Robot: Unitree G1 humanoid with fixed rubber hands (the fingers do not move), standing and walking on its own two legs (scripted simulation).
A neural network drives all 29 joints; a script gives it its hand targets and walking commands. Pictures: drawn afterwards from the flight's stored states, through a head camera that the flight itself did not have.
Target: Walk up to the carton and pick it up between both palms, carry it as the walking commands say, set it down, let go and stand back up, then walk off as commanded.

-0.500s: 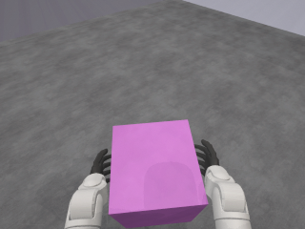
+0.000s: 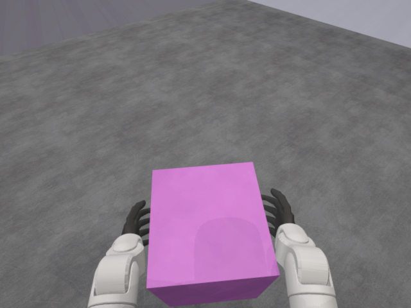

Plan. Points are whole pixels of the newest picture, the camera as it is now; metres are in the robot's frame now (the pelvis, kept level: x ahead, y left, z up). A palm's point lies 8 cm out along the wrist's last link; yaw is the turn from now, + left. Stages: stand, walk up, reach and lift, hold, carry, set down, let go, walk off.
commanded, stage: carry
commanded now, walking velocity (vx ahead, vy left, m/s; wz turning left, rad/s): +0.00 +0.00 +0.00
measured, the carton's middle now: (208, 239) +0.28 +0.00 -0.03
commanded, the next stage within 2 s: hold in 1.08 s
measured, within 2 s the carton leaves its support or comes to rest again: neither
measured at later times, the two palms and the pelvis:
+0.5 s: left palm (132, 237) +0.26 +0.14 +0.03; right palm (283, 226) +0.27 -0.15 +0.04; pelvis +0.00 +0.00 +0.00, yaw +0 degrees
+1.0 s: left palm (132, 238) +0.26 +0.14 +0.03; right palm (284, 226) +0.27 -0.15 +0.04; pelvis +0.00 +0.00 +0.00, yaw +0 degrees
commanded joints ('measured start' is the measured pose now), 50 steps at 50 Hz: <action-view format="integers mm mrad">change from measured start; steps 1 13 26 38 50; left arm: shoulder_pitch -664 -622 -638 -694 -657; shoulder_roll -733 -731 -718 -706 -726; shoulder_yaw -550 -551 -541 -524 -517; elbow -362 -346 -290 -341 -244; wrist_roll -270 -262 -252 -261 -227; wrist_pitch -78 -49 -47 -68 -61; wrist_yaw -183 -186 -185 -184 -197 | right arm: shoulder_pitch -506 -482 -423 -476 -462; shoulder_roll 778 792 757 760 768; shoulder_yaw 581 600 535 543 547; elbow -224 -217 -139 -175 -125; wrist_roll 185 189 142 163 132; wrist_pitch -17 11 16 -5 2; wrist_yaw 152 156 152 149 158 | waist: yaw -12 -9 -10 -9 -10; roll -30 -35 -47 -35 -66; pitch -327 -330 -301 -300 -316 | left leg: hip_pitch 158 150 163 142 142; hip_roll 94 74 82 80 77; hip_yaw -92 -94 -77 -86 -79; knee -92 -99 -97 -98 -64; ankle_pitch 52 14 18 10 101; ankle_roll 55 37 33 34 36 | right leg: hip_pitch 165 178 111 133 171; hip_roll -61 -64 -66 -62 -75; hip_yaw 95 101 104 106 101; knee -119 -136 -141 -145 -126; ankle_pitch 80 63 30 32 128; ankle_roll -23 -25 -25 -30 -16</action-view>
